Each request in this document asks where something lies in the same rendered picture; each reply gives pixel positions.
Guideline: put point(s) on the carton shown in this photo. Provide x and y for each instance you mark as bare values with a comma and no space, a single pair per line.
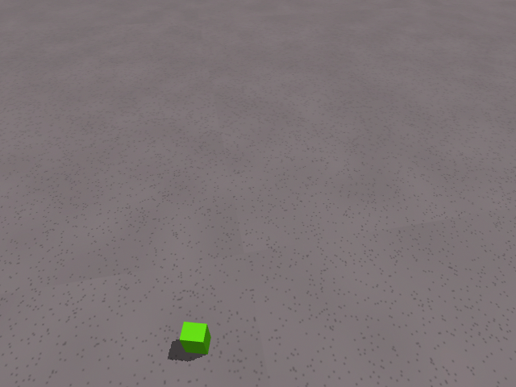
195,337

